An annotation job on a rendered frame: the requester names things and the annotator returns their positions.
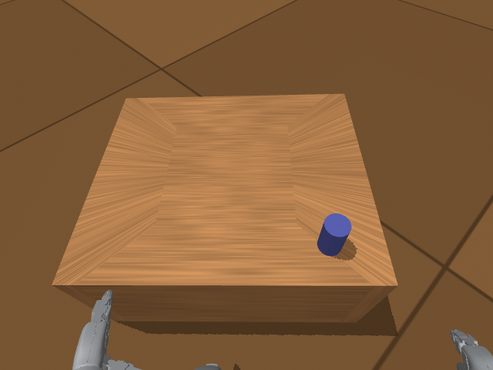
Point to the left robot hand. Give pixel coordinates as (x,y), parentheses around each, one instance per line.
(93,341)

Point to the can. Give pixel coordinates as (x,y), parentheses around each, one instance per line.
(333,235)

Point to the right robot hand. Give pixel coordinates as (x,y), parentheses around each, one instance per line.
(474,357)

